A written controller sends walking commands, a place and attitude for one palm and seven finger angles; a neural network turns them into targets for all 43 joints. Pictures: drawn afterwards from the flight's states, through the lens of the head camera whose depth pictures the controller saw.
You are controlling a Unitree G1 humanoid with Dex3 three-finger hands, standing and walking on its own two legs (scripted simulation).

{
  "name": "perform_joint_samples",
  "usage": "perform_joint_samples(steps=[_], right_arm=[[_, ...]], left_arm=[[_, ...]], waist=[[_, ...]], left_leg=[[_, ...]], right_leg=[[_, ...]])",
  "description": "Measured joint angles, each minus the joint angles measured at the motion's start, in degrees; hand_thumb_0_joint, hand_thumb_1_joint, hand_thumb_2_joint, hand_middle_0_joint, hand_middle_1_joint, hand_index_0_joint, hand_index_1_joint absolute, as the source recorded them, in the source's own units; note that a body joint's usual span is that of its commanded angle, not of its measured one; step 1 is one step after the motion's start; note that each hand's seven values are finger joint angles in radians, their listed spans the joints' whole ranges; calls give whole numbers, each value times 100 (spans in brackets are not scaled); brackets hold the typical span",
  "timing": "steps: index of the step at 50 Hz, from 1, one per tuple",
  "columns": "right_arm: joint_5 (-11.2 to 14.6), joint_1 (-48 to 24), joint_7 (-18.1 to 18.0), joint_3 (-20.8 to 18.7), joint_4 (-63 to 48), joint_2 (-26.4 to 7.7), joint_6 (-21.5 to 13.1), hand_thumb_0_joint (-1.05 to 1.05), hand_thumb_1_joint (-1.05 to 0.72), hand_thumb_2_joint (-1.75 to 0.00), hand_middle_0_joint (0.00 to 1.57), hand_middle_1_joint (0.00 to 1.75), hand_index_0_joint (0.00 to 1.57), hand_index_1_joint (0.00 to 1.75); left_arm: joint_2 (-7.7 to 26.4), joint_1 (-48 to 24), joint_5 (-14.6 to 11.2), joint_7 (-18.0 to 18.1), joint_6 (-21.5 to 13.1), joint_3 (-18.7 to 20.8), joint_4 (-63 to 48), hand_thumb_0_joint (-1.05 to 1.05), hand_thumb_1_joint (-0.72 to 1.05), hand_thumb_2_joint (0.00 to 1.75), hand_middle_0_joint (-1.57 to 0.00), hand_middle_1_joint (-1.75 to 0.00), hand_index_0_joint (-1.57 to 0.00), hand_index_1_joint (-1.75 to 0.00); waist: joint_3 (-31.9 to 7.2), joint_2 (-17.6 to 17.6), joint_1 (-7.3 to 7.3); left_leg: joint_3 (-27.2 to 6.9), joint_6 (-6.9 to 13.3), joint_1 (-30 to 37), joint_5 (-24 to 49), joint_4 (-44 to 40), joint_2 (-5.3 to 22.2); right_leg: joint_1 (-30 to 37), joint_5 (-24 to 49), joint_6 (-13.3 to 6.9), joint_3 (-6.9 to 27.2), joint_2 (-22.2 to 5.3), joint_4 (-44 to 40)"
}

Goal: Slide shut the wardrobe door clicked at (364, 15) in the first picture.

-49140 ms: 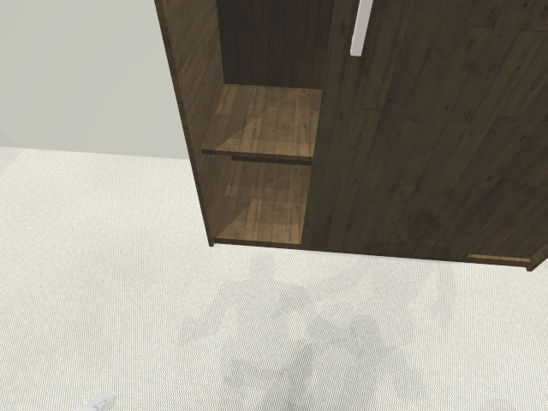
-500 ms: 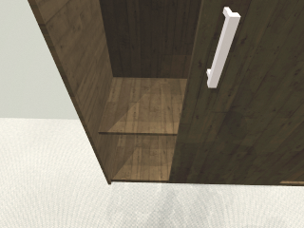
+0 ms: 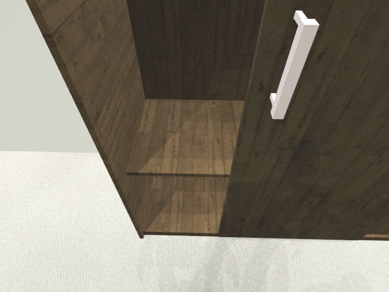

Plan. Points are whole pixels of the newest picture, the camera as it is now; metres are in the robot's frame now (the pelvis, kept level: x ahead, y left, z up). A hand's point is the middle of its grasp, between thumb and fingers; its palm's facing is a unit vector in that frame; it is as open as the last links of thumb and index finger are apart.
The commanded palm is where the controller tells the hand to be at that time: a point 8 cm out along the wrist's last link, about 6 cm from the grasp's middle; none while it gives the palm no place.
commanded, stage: come to a stop and stand still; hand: right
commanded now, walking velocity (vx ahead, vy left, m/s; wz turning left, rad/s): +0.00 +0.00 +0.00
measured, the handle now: (287, 69) +0.46 -0.15 +0.24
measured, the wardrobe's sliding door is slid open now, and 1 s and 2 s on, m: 0.38 0.38 0.38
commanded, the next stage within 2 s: look again from close up in 0.12 s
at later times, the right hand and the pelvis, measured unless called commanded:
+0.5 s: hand out of the picture +0.00 -0.16 -0.18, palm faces +0.03 +0.99 -0.16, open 7.4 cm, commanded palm none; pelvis +0.01 +0.00 +0.00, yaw +0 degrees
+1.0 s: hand out of the picture -0.02 -0.15 -0.18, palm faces +0.04 +0.99 -0.15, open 7.4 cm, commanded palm none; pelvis +0.00 +0.01 +0.00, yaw +0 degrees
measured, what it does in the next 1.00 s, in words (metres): stands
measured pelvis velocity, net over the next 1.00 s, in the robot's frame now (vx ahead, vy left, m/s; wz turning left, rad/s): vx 0.00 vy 0.01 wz -0.01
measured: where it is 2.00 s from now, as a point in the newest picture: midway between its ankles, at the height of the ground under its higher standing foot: outside the picture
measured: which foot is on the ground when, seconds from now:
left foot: down 0.00-1.00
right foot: down 0.00-1.00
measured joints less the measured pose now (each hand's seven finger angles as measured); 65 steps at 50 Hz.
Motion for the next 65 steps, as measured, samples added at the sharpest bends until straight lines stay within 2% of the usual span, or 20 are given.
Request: perform_joint_samples(steps=[65], right_arm=[[1,282,-29,1,133,188,-28,0,-91,-90,20,30,20,30]], left_arm=[[-183,213,-22,34,7,-1,72,1,91,90,-20,-30,-20,-30]], waist=[[-14,1,-31]], left_leg=[[102,64,179,84,-226,-49]], right_leg=[[129,96,68,99,-49,-183]])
